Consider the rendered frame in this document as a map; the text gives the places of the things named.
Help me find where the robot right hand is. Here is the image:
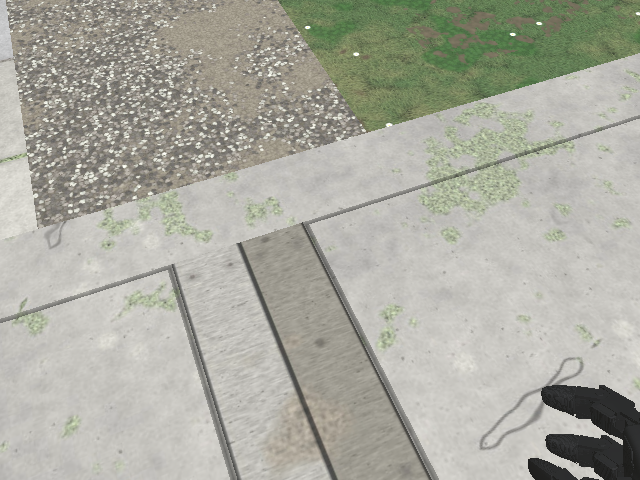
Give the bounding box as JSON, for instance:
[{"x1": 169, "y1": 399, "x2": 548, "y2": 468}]
[{"x1": 528, "y1": 385, "x2": 640, "y2": 480}]

